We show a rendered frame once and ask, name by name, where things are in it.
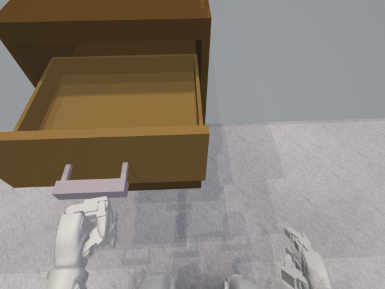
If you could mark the handle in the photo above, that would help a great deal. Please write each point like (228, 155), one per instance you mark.
(91, 188)

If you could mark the drawer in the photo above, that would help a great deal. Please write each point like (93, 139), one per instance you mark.
(99, 112)

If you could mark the cabinet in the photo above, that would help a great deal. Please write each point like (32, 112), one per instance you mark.
(34, 31)

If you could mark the left robot hand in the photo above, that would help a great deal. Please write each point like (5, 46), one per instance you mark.
(95, 219)

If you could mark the right robot thigh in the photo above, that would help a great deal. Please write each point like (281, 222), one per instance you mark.
(238, 283)

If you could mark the left robot forearm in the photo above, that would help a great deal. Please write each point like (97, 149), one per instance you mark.
(68, 277)

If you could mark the left robot thigh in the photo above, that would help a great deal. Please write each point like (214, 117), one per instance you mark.
(158, 280)

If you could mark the right robot hand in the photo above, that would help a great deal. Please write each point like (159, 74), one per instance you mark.
(309, 271)

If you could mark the robot thigh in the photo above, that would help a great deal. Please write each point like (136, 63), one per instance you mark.
(238, 283)
(158, 280)

